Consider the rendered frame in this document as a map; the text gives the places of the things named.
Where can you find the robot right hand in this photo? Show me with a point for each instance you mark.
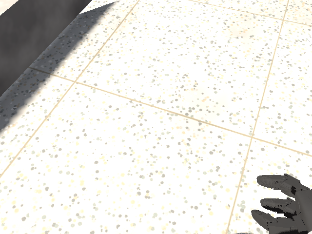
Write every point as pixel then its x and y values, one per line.
pixel 298 213

